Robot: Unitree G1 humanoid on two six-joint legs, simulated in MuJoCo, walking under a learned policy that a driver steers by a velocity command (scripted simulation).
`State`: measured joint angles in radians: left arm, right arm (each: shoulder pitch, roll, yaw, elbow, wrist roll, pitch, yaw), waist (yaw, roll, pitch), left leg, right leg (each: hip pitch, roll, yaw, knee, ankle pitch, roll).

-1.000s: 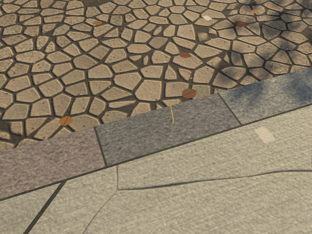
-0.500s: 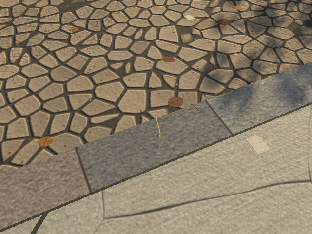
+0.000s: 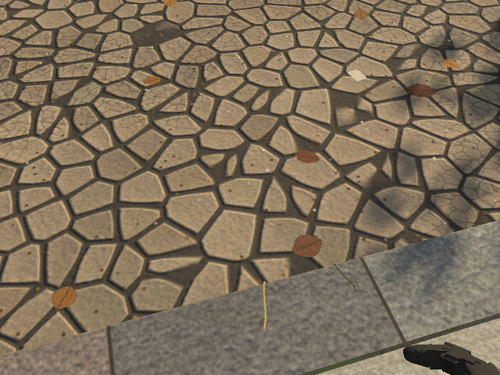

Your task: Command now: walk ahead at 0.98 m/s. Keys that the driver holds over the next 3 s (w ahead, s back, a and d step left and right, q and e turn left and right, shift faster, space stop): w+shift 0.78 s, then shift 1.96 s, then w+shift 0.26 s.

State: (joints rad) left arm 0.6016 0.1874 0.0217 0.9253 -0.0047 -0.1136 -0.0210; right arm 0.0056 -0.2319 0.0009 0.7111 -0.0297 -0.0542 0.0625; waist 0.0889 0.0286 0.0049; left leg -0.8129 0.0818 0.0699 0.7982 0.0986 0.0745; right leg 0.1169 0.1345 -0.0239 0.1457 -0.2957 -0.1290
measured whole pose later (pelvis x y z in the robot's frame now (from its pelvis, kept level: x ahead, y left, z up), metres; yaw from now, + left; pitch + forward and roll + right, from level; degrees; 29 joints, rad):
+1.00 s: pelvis +0.98 -0.04 -0.07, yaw -1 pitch -1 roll -5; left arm 0.51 0.25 0.05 1.04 0.01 -0.10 0.02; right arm 0.04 -0.27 -0.01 0.82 -0.06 -0.12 0.05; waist 0.08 0.07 0.05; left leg -0.42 0.05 0.04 0.34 0.51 0.08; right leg 0.03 0.07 -0.08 0.81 -0.62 -0.06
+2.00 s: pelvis +1.18 -0.07 -0.10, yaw +0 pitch -2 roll +0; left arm 0.26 0.16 0.01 1.12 0.01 0.00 0.03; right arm 0.31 -0.15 0.00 1.15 -0.01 0.00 -0.04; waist 0.00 0.00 0.03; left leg -0.09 -0.02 0.02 0.42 -0.30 0.02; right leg -0.26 0.03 -0.02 0.41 -0.12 -0.04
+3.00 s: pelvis +1.27 -0.09 -0.10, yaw +0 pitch +1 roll +0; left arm 0.19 0.20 0.07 1.01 0.03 -0.03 -0.04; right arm 0.52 -0.19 -0.06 1.15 -0.02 -0.06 -0.03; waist -0.04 0.04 -0.02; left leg 0.07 0.01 0.00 0.27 -0.36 0.03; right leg -0.48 -0.04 -0.06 0.77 -0.28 -0.05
